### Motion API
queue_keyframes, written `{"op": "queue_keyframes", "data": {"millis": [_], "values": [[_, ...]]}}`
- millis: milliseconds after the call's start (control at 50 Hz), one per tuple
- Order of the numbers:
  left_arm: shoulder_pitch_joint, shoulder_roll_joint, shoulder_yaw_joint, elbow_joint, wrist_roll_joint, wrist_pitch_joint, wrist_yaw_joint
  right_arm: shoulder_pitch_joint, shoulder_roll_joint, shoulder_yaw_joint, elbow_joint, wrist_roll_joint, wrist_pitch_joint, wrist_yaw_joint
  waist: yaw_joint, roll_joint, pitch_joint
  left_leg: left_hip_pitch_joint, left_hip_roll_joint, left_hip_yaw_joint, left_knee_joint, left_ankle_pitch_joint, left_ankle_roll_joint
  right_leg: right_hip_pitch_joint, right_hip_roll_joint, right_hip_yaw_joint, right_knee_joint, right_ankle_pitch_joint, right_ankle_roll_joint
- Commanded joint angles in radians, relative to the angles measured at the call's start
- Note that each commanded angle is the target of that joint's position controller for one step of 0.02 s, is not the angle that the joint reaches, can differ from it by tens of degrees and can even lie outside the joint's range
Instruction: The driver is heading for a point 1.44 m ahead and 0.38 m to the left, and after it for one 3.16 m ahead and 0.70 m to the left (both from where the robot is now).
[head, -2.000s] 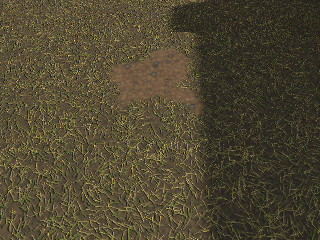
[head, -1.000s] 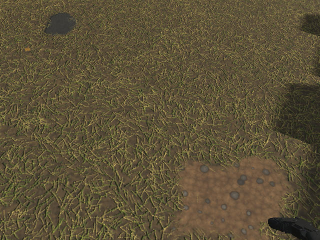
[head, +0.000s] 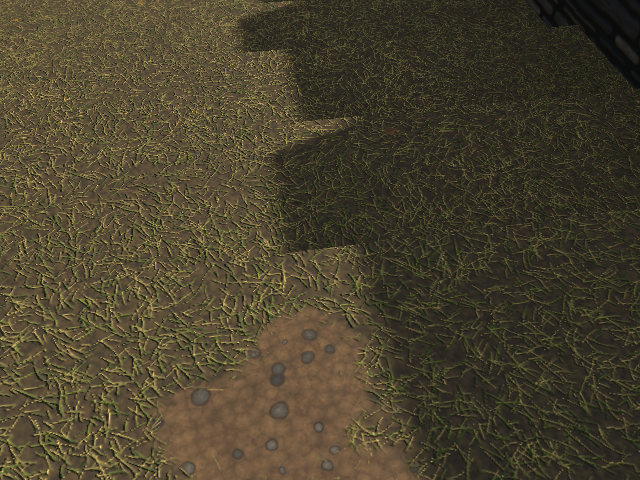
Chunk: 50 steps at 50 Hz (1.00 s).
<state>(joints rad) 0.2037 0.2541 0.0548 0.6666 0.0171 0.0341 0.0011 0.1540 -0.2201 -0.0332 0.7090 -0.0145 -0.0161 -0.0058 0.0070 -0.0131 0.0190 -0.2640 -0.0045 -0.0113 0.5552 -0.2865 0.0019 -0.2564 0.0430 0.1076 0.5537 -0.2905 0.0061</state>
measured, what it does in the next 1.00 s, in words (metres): walks ahead: right foot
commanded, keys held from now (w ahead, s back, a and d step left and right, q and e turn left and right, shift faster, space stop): shift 0.54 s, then w+shift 0.46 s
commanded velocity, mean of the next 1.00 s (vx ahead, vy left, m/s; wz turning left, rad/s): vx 0.26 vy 0.00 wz -0.02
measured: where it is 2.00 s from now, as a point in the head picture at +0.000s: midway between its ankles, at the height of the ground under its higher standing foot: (316, 290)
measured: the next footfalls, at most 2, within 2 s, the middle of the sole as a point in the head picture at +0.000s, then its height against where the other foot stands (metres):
right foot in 0.84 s outside the picture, level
left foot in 1.28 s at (298, 466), level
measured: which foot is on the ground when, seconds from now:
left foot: down 0.00-0.84, up 0.86-1.00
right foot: down 0.00-0.60, up 0.62-0.82, down 0.84-1.00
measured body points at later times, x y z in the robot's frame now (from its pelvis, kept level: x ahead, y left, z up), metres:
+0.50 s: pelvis +0.01 +0.01 +0.00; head +0.01 +0.01 +0.45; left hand +0.14 +0.25 -0.11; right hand +0.15 -0.24 -0.11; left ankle +0.01 +0.12 -0.73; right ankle +0.00 -0.13 -0.73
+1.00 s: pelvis +0.13 -0.05 +0.01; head +0.14 -0.07 +0.46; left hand +0.15 +0.21 -0.11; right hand +0.28 -0.31 -0.11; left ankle +0.13 +0.09 -0.65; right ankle +0.07 -0.15 -0.73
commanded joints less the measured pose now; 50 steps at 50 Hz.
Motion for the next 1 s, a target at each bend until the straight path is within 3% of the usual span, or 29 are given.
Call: {"op": "queue_keyframes", "data": {"millis": [20, 160, 540, 560, 580, 600, 620, 640, 660, 700, 760, 780, 800, 820, 840, 860, 880, 900, 920, 960, 1000], "values": [[-0.038, 0.086, 0.024, -0.070, 0.001, -0.030, 0.003, -0.026, -0.120, -0.033, -0.078, 0.003, -0.010, -0.004, -0.019, -0.005, -0.056, 0.060, 0.068, -0.070, -0.077, 0.108, 0.037, -0.034, -0.065, 0.068, -0.091, 0.127, -0.030], [-0.009, 0.074, 0.022, -0.059, -0.001, -0.041, 0.012, -0.027, -0.100, -0.031, -0.077, 0.004, -0.008, -0.001, -0.014, -0.011, -0.048, 0.062, 0.055, -0.060, -0.069, 0.124, 0.031, -0.030, -0.068, 0.073, -0.096, 0.121, -0.024], [0.015, 0.030, 0.028, -0.045, -0.005, -0.037, 0.032, 0.009, -0.078, -0.034, -0.029, 0.009, -0.024, -0.006, -0.005, 0.011, -0.040, 0.028, 0.053, -0.066, -0.094, 0.123, 0.032, 0.027, -0.058, 0.047, -0.077, 0.175, -0.007], [0.043, 0.020, 0.027, -0.031, -0.006, -0.033, 0.034, 0.039, -0.078, -0.036, -0.014, 0.008, -0.019, -0.007, -0.006, 0.023, -0.080, 0.042, 0.039, -0.059, -0.111, -0.068, 0.043, 0.033, -0.030, 0.016, -0.067, 0.001, -0.013], [0.065, 0.037, 0.035, -0.028, -0.016, -0.033, 0.033, 0.074, -0.117, -0.051, -0.004, 0.022, -0.014, -0.010, -0.015, 0.052, -0.050, 0.032, 0.041, -0.089, -0.135, -0.350, 0.075, -0.034, 0.004, -0.019, -0.027, -0.256, -0.029], [0.043, 0.051, 0.038, -0.040, -0.024, -0.043, 0.030, 0.121, -0.145, -0.058, 0.006, 0.033, -0.014, -0.012, -0.036, 0.084, 0.018, 0.022, 0.103, -0.195, -0.198, -0.570, 0.128, -0.156, 0.003, -0.032, 0.029, -0.381, -0.039], [0.007, 0.035, 0.032, -0.062, -0.045, -0.066, 0.024, 0.172, -0.180, -0.065, 0.018, 0.041, -0.024, -0.013, -0.052, 0.158, 0.068, 0.051, 0.224, -0.380, -0.303, -0.722, 0.202, -0.266, 0.000, -0.075, 0.137, -0.336, -0.041], [-0.049, 0.016, 0.024, -0.082, -0.065, -0.090, 0.018, 0.169, -0.215, -0.074, 0.022, 0.043, -0.036, -0.015, -0.058, 0.214, 0.126, 0.030, 0.344, -0.555, -0.399, -0.735, 0.269, -0.316, -0.031, -0.104, 0.230, -0.188, -0.042], [-0.097, 0.051, 0.033, -0.093, -0.063, -0.107, 0.014, 0.177, -0.220, -0.078, 0.027, 0.036, -0.047, -0.020, -0.077, 0.192, 0.144, 0.034, 0.388, -0.610, -0.431, -0.637, 0.293, -0.381, -0.079, -0.054, 0.321, -0.194, -0.052], [-0.079, 0.048, 0.035, -0.091, -0.054, -0.129, 0.004, 0.146, -0.188, -0.066, 0.012, 0.031, -0.066, -0.016, -0.053, 0.142, 0.080, 0.118, 0.375, -0.552, -0.420, -0.481, 0.263, -0.445, -0.124, -0.037, 0.384, -0.187, -0.072], [-0.006, 0.019, 0.024, -0.051, -0.042, -0.141, -0.013, 0.066, -0.197, -0.064, -0.007, 0.053, -0.058, -0.001, -0.009, 0.176, 0.013, -0.015, 0.218, -0.249, -0.401, -0.265, 0.184, -0.139, -0.079, -0.137, 0.139, -0.101, -0.060], [0.024, 0.022, 0.023, -0.036, 0.032, -0.106, -0.043, 0.081, -0.215, -0.078, 0.019, -0.026, -0.041, 0.022, 0.002, 0.146, -0.002, -0.046, 0.140, -0.153, -0.367, -0.293, 0.171, -0.022, -0.005, -0.219, 0.024, -0.073, -0.047], [0.111, 0.015, 0.028, -0.001, 0.030, -0.092, -0.044, 0.064, -0.213, -0.084, 0.023, -0.027, -0.031, 0.028, 0.049, 0.119, 0.001, -0.126, 0.114, -0.106, -0.294, -0.327, 0.165, 0.130, 0.032, -0.284, -0.053, 0.049, -0.034], [0.202, 0.037, 0.036, 0.034, 0.025, -0.087, -0.035, 0.062, -0.186, -0.079, 0.023, -0.022, -0.029, 0.028, 0.088, 0.057, -0.010, -0.239, 0.091, -0.082, -0.193, -0.345, 0.157, 0.290, 0.051, -0.301, -0.049, 0.043, -0.029], [0.361, 0.075, 0.049, 0.072, 0.027, -0.097, -0.026, 0.016, -0.131, -0.062, 0.005, -0.028, -0.033, 0.027, 0.177, -0.061, -0.043, -0.400, 0.034, -0.028, 0.082, -0.256, 0.137, 0.483, -0.041, -0.165, -0.071, -0.054, -0.043], [0.508, 0.171, 0.055, 0.072, 0.052, -0.110, -0.014, -0.099, -0.002, -0.023, -0.062, -0.037, -0.046, 0.023, 0.246, -0.300, -0.081, -0.553, -0.043, -0.017, 0.531, -0.312, 0.112, 0.476, -0.325, 0.263, -0.223, -0.439, -0.071], [0.377, 0.227, 0.058, 0.032, 0.055, -0.107, -0.005, -0.047, 0.000, -0.020, -0.110, -0.007, -0.056, 0.028, 0.139, -0.278, -0.027, -0.753, -0.086, -0.128, 0.668, -0.207, 0.126, 0.392, -0.454, 0.738, -0.449, -0.699, -0.183], [0.273, 0.212, 0.059, 0.017, 0.037, -0.106, -0.004, -0.069, -0.063, -0.030, -0.112, -0.017, -0.054, 0.032, 0.076, -0.105, 0.059, -0.819, 0.033, -0.128, 0.718, -0.064, 0.122, 0.342, -0.484, 0.689, -0.438, -0.700, -0.220], [0.222, 0.172, 0.048, 0.013, 0.022, -0.114, -0.011, -0.048, -0.111, -0.040, -0.091, -0.032, -0.055, 0.045, 0.046, -0.028, 0.047, -0.760, 0.080, -0.088, 0.677, 0.025, 0.102, 0.298, -0.417, 0.542, -0.398, -0.568, -0.202], [0.201, 0.126, 0.028, 0.025, 0.014, -0.127, -0.014, 0.007, -0.131, -0.045, -0.052, -0.046, -0.044, 0.066, 0.017, -0.054, 0.028, -0.621, 0.112, -0.046, 0.605, 0.073, 0.055, 0.206, -0.300, 0.326, -0.439, -0.405, -0.174], [0.251, 0.097, 0.017, 0.069, 0.010, -0.140, -0.013, -0.031, -0.110, -0.038, -0.063, -0.036, -0.025, 0.079, 0.021, -0.081, 0.074, -0.625, 0.115, -0.015, 0.576, 0.140, 0.030, 0.179, -0.259, 0.231, -0.487, -0.281, -0.187]]}}
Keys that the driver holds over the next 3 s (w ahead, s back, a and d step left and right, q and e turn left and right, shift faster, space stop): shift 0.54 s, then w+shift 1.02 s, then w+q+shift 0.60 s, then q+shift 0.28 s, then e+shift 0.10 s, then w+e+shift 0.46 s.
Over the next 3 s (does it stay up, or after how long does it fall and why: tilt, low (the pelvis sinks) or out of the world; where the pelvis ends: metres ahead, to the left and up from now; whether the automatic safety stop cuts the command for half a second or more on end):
stays up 1.60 0.32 -0.14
